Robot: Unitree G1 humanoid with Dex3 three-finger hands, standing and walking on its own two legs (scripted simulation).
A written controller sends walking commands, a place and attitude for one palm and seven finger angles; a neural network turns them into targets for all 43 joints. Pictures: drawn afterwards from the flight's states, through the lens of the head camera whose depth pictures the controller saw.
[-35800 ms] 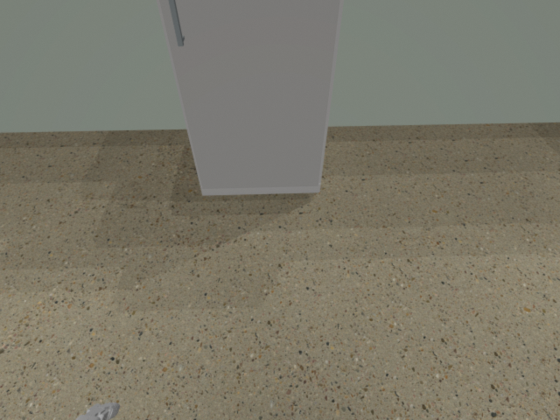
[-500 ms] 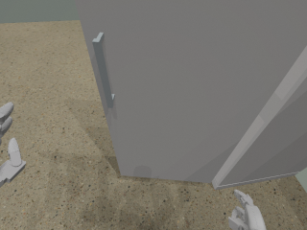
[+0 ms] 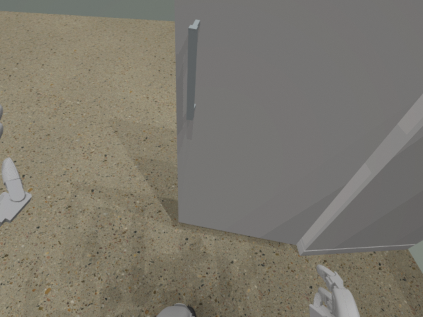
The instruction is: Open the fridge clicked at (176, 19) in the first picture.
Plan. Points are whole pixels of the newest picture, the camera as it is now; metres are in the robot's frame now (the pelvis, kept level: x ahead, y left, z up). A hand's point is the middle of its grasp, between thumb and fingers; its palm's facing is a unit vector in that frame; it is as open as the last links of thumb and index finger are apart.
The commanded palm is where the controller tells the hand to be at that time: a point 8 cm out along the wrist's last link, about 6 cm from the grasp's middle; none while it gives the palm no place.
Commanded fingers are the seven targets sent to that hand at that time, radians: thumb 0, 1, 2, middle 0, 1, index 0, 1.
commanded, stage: step back with the hand held close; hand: left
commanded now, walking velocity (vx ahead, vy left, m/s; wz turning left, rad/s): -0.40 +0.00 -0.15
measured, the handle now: (193, 75) +0.60 +0.10 +0.15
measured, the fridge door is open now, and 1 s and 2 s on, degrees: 75 75 75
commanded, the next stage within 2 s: stop stepping back and stand still in 0.18 s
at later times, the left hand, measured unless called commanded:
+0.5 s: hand (1, 267) +0.14 +0.26 +0.16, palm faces +0.18 -0.91 -0.37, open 7.4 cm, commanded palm +0.07 +0.32 +0.19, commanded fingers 0.00 0.90 0.90 -0.20 -0.30 -0.20 -0.30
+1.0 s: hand out of the picture +0.03 +0.32 +0.18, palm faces +0.27 -0.83 -0.49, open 7.4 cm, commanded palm -0.03 +0.37 +0.19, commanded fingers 0.00 0.90 0.90 -0.20 -0.30 -0.20 -0.30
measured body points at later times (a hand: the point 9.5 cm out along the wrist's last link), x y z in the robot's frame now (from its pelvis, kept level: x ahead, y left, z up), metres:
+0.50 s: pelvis -0.12 +0.05 +0.02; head -0.12 +0.10 +0.47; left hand +0.12 +0.31 +0.18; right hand -0.01 -0.22 -0.03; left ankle +0.02 +0.08 -0.72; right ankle -0.14 -0.07 -0.68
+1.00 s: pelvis -0.21 +0.09 +0.00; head -0.23 +0.11 +0.45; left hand +0.00 +0.36 +0.20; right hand -0.11 -0.14 -0.09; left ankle -0.16 +0.25 -0.72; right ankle -0.19 +0.01 -0.72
